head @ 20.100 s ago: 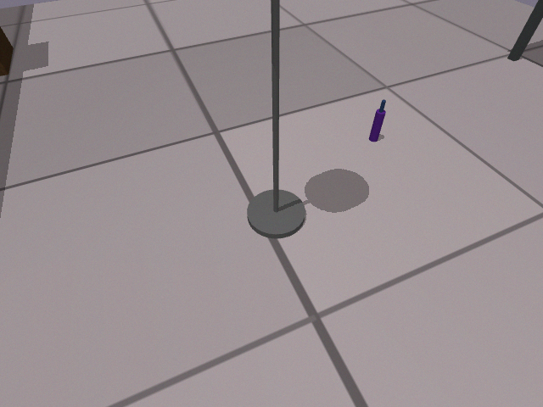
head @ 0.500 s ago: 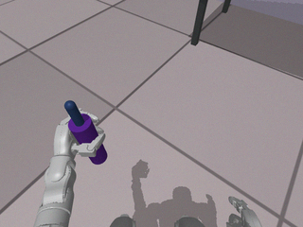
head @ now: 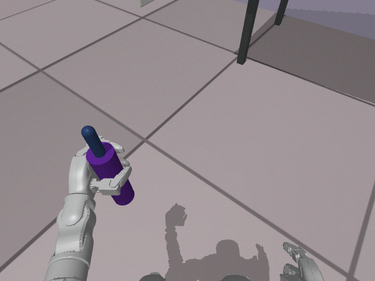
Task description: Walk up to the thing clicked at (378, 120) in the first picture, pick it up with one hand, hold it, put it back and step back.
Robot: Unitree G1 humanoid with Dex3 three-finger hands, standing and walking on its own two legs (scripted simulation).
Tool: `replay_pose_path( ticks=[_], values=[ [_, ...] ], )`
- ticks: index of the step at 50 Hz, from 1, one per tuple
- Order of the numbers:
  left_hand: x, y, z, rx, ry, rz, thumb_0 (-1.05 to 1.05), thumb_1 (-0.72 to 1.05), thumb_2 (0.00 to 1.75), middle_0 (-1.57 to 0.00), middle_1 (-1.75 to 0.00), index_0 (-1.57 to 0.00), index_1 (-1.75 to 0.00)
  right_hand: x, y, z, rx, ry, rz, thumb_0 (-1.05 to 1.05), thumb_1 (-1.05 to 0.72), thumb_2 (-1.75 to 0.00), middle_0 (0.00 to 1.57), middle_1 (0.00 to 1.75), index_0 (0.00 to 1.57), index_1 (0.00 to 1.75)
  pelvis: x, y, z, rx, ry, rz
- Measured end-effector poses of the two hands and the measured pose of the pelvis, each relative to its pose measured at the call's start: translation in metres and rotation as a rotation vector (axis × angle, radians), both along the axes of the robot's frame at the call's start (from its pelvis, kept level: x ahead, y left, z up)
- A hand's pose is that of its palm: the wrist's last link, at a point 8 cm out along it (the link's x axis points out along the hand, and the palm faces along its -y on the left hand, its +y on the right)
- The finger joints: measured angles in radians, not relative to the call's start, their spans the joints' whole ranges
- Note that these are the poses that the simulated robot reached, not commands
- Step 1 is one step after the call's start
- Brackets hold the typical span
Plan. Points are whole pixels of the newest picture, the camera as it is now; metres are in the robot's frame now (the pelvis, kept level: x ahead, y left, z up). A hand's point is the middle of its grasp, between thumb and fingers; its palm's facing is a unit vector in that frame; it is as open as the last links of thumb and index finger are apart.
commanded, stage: hold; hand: left
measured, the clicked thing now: (109, 169) +0.33 +0.18 +0.06
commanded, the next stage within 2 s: crouch in 2.00 s
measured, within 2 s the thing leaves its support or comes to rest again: neither
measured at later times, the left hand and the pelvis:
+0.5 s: hand (113, 171) +0.33 +0.17 +0.06, palm faces +0.04 -1.00 -0.01, open 7.4 cm; pelvis +0.00 +0.00 +0.00, yaw +0 degrees
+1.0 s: hand (115, 170) +0.32 +0.16 +0.06, palm faces +0.03 -1.00 -0.01, open 7.4 cm; pelvis +0.00 +0.00 +0.00, yaw +0 degrees
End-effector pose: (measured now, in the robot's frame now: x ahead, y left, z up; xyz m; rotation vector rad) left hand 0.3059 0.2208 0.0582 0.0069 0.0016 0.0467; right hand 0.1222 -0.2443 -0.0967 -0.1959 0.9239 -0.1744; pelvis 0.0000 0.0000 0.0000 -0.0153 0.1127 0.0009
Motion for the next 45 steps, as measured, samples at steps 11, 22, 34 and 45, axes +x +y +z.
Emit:
replay_pose_path(
  ticks=[11,22,34,45],
  values=[
    [0.0013,-0.0043,0.0030,0.003,0.000,-0.019,0.00,-0.08,1.14,-0.87,-1.12,-0.87,-1.13,-0.0045,0.0001,0.0012,0.001,0.007,-0.004,0.01,-0.91,-0.90,0.20,0.30,0.20,0.30,-0.0020,0.0010,0.0027,0.001,-0.010,-0.003],
    [-0.0022,0.0007,0.0026,0.006,0.006,-0.002,0.00,-0.08,1.14,-0.87,-1.12,-0.87,-1.13,-0.0046,0.0001,0.0035,0.001,0.006,-0.006,0.01,-0.91,-0.90,0.20,0.30,0.20,0.30,-0.0014,0.0010,0.0044,0.002,-0.015,-0.001],
    [-0.0068,-0.0004,-0.0008,-0.006,0.005,0.000,0.00,-0.08,1.14,-0.87,-1.12,-0.87,-1.13,0.0008,0.0017,0.0049,0.003,-0.010,0.008,0.01,-0.91,-0.90,0.20,0.30,0.20,0.30,-0.0020,0.0020,0.0041,0.002,-0.014,0.000],
    [-0.0018,0.0004,0.0012,0.003,0.005,-0.005,0.00,-0.08,1.14,-0.87,-1.12,-0.87,-1.13,-0.0004,0.0013,0.0037,0.009,-0.003,0.004,0.01,-0.91,-0.90,0.20,0.30,0.20,0.30,-0.0017,0.0005,0.0044,0.002,-0.013,0.002]
  ],
)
